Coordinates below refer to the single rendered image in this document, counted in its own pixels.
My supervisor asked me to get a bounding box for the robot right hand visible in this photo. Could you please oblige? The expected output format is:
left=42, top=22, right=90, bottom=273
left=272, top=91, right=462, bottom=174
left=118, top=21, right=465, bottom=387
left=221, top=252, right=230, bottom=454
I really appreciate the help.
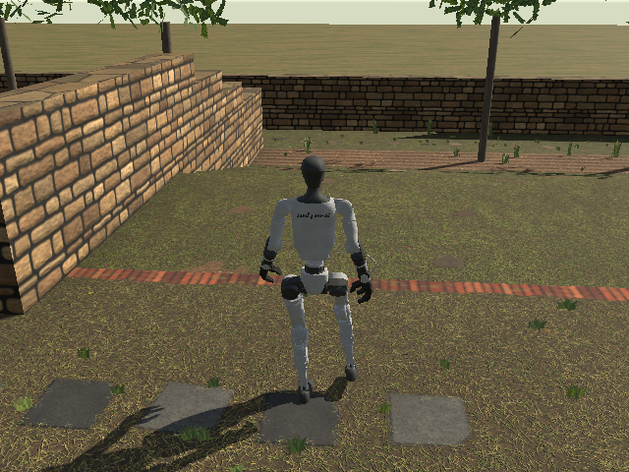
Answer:
left=350, top=279, right=373, bottom=304

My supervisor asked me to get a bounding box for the right robot forearm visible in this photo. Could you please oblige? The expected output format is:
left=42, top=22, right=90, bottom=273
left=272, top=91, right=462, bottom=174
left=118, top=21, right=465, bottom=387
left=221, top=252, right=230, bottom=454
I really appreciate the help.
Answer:
left=351, top=238, right=371, bottom=283

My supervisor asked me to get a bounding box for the robot left hand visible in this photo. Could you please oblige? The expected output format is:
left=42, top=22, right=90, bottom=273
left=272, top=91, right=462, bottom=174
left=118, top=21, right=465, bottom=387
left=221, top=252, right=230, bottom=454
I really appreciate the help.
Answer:
left=259, top=265, right=282, bottom=283

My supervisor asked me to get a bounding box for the robot right upper arm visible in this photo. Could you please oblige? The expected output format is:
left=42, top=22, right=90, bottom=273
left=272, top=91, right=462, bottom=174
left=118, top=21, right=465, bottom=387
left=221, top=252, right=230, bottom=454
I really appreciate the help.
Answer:
left=334, top=199, right=361, bottom=254

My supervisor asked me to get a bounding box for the left robot forearm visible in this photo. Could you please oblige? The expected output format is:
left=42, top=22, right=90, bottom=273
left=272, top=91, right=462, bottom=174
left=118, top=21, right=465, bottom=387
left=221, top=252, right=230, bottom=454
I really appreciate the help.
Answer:
left=261, top=236, right=277, bottom=270

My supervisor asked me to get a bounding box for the humanoid robot torso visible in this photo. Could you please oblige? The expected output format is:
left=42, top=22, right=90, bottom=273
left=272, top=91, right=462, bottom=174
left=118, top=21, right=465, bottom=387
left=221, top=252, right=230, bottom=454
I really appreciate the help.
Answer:
left=291, top=194, right=337, bottom=295

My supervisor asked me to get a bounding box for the robot left upper arm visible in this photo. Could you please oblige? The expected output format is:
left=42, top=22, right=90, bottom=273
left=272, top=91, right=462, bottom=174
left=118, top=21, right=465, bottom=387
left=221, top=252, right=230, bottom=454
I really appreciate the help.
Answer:
left=267, top=199, right=294, bottom=252

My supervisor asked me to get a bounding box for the right robot shin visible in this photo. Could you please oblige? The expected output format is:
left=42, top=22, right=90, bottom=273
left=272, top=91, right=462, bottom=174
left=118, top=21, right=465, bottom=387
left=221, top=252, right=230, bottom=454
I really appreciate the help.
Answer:
left=338, top=304, right=355, bottom=369

